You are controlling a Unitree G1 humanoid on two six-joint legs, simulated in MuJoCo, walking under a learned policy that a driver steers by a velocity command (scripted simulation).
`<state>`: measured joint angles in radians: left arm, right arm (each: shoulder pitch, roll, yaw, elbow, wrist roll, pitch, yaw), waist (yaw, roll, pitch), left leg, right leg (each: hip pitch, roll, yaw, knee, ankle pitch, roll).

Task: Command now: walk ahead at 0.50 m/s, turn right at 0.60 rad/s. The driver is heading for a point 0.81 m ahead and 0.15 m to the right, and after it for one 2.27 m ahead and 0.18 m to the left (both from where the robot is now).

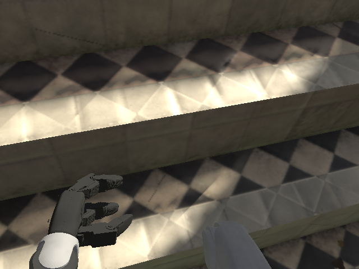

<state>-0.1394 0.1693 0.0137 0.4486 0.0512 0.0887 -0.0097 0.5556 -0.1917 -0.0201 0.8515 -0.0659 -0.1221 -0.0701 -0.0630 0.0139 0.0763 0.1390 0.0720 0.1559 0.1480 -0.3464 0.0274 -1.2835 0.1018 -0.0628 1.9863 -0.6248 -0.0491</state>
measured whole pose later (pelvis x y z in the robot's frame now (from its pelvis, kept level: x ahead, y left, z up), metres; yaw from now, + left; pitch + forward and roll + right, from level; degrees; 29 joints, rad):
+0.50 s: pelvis +0.20 +0.03 +0.22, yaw -9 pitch +8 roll -4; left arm 0.63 0.26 0.12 0.89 0.00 -0.05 0.02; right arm -0.50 -0.03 0.10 0.40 -0.06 -0.06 -0.01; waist 0.26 -0.04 0.03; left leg -0.27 0.04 0.03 0.58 -0.24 0.07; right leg -0.63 0.21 0.20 1.27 -0.47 -0.08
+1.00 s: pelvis +0.37 +0.03 +0.37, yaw -23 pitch +9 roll -4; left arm 0.30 0.29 0.09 0.65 0.02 -0.03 0.19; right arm -0.17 -0.17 -0.02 0.42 -0.04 -0.02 0.04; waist 0.17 -0.11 -0.02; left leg -0.58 -0.18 -0.08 2.17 -0.80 -0.09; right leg -0.67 0.28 0.13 0.96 -0.41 -0.15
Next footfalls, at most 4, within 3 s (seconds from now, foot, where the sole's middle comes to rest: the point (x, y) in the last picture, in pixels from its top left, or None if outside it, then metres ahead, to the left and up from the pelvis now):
0.06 right None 0.16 -0.11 -0.56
0.48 left None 0.14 0.11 -0.56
0.76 right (201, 222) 0.40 -0.07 -0.34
1.20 left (102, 230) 0.39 0.16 -0.34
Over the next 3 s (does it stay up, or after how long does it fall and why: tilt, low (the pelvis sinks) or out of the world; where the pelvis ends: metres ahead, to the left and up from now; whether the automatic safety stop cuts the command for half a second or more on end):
stays up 1.00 -0.21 0.89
